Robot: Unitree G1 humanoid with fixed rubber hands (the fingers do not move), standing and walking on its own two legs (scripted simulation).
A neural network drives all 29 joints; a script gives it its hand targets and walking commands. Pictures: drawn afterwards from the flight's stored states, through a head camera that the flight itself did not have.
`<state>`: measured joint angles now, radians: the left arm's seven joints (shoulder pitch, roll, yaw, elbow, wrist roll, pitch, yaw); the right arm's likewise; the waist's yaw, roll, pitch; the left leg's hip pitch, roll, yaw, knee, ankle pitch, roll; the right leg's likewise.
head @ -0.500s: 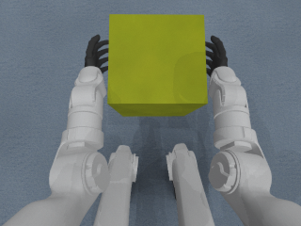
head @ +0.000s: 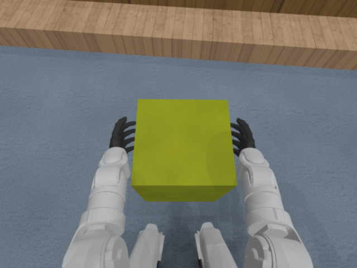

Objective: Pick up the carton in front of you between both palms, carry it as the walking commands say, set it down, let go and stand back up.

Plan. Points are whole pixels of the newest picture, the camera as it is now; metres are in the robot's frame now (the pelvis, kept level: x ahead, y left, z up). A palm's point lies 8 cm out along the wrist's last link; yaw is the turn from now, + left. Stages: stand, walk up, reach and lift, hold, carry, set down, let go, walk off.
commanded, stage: reach and lift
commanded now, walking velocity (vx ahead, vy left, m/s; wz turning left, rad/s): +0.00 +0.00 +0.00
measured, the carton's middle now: (181, 156) +0.40 -0.01 -0.11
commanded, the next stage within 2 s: hold in 1.62 s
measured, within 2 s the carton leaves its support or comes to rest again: neither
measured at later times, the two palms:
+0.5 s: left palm (91, 141) +0.35 +0.15 +0.11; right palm (272, 142) +0.34 -0.15 +0.11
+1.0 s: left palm (79, 138) +0.33 +0.15 +0.15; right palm (284, 139) +0.33 -0.15 +0.15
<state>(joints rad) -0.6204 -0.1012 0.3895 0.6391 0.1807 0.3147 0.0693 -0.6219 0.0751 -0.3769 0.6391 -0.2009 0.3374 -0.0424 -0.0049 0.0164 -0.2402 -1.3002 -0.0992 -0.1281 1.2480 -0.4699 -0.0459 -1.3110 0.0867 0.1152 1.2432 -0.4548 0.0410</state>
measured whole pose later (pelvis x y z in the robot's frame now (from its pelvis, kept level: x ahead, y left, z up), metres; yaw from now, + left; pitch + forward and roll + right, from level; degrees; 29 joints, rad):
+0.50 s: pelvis +0.05 +0.00 +0.11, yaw +0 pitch +7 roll +0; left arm -0.26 -0.15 0.28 0.45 0.20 0.44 0.05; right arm -0.26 0.14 -0.26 0.46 -0.20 0.45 -0.04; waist 0.00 0.01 -0.14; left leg -0.43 -0.06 -0.15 0.60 -0.29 -0.02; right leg -0.44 0.05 0.14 0.60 -0.28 0.02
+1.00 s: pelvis +0.03 +0.00 +0.13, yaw +0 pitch -3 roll +0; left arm -0.33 -0.16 0.31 0.40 0.29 0.60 -0.01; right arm -0.33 0.16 -0.30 0.39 -0.29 0.62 0.00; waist 0.00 0.00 0.00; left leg -0.18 -0.04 -0.15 0.47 -0.23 -0.02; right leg -0.19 0.04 0.14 0.47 -0.22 0.02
